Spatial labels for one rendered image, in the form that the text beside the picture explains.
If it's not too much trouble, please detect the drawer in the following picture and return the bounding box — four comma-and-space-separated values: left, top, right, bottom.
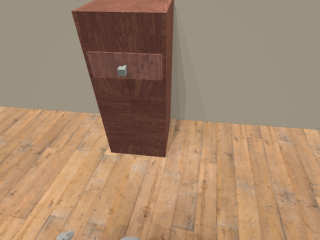
87, 51, 163, 80

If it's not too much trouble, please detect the cabinet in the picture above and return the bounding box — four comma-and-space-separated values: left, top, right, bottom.
71, 0, 174, 158

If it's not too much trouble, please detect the handle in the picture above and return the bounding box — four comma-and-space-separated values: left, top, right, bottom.
117, 65, 127, 77

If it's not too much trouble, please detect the robot left hand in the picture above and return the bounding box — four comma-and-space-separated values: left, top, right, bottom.
56, 230, 75, 240

